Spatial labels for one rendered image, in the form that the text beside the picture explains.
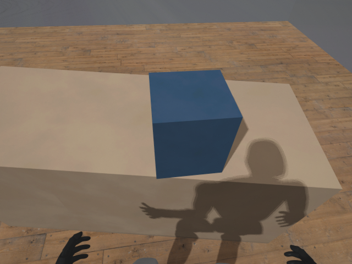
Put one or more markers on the robot right hand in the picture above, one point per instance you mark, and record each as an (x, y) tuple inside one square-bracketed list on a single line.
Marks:
[(299, 253)]

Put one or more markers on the robot left hand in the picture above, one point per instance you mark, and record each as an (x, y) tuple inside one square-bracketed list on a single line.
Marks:
[(66, 256)]

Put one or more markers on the carton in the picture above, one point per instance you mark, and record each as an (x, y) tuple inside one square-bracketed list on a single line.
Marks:
[(195, 120)]

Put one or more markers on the pedestal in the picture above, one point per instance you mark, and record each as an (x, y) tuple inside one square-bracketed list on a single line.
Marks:
[(77, 153)]

